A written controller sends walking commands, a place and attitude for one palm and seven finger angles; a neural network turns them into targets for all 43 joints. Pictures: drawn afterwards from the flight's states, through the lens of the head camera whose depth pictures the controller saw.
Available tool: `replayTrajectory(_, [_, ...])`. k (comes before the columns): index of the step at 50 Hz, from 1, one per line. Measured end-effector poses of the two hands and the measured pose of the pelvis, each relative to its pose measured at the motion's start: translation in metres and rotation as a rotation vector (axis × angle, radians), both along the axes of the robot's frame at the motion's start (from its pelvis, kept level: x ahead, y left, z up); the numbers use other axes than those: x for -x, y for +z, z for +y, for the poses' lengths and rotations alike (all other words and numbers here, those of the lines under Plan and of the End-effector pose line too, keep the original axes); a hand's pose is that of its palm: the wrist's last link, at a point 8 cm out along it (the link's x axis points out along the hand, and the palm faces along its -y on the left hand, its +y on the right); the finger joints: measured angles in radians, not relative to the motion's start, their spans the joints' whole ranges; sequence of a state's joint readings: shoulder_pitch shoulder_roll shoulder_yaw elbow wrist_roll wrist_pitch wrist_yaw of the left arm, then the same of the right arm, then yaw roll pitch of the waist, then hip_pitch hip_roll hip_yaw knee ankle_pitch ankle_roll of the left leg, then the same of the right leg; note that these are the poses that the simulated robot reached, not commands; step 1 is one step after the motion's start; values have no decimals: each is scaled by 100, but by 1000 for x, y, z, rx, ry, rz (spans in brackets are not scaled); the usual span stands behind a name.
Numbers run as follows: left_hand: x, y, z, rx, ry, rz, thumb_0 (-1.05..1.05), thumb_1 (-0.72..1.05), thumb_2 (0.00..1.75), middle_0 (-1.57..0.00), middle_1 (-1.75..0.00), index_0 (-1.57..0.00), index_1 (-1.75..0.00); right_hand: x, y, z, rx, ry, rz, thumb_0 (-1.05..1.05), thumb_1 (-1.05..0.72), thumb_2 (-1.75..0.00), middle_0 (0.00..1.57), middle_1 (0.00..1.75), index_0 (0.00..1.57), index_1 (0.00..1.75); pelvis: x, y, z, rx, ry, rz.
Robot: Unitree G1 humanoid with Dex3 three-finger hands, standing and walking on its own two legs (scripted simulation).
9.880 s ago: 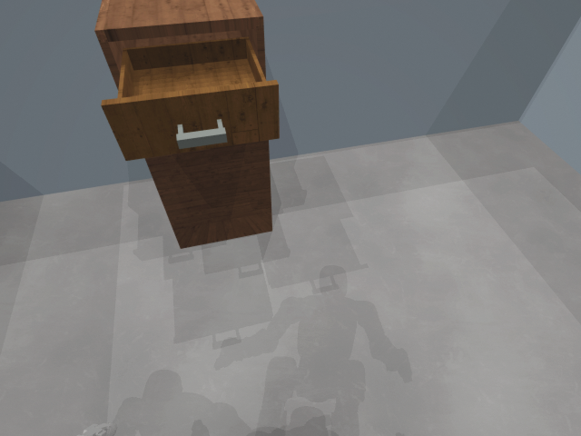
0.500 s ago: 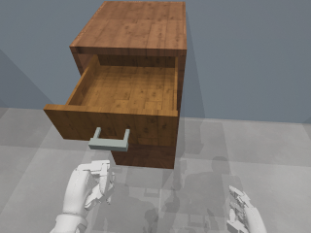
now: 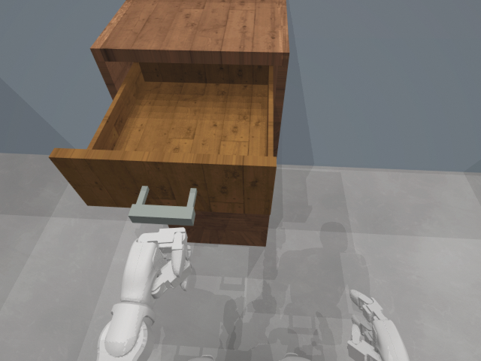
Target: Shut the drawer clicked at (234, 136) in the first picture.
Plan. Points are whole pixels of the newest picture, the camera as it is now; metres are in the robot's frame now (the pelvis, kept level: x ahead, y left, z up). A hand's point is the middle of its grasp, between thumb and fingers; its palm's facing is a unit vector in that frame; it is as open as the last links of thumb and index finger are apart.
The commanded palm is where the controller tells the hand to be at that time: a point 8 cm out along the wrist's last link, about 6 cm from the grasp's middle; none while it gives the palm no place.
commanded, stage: bring the fist close to the handle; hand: left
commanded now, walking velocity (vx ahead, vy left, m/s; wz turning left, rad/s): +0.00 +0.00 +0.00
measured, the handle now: (165, 203) +0.35 +0.14 +0.07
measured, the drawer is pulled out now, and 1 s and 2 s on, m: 0.27 0.25 0.12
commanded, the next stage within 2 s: push the drawer shut in 0.26 s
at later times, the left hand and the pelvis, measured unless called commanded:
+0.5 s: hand (180, 265) +0.25 +0.10 +0.07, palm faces -0.06 -1.00 -0.02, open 3.3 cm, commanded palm +0.24 +0.15 +0.07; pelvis +0.00 +0.00 +0.00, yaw +1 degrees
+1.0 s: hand (188, 241) +0.29 +0.09 +0.07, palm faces -0.08 -1.00 -0.04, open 2.9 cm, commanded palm +0.29 +0.15 +0.07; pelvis -0.01 +0.00 +0.00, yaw +1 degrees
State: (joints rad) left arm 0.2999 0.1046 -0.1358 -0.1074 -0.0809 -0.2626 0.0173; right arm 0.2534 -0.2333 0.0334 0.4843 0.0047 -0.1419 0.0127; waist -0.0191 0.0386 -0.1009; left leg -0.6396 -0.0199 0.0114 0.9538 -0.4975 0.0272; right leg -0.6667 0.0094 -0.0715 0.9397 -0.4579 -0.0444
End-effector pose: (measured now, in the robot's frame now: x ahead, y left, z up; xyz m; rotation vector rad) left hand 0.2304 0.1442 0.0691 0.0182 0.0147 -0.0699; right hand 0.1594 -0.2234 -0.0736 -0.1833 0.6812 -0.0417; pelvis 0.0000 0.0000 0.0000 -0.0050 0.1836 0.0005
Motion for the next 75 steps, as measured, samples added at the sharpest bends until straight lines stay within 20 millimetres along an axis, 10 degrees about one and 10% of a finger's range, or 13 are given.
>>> replayTrajectory(23, [5,3,11,-5,21,-14,1,90,90,-140,-160,-140,-160,-4,4,-4,11,-3,-3,2,-91,-90,20,30,20,30,0,0,-2,6,8,-3])
replayTrajectory(54, [-50,-2,6,-18,-17,-24,-4,81,95,-140,-160,-140,-160,23,-10,-3,22,-24,111,2,-91,-90,20,30,20,30,17,5,2,7,17,-15])
replayTrajectory(75, [-107,0,3,-17,1,-35,-2,80,94,-140,-160,-140,-160,82,-21,-15,41,-106,258,2,-91,-90,20,30,20,30,26,7,6,4,-2,2])
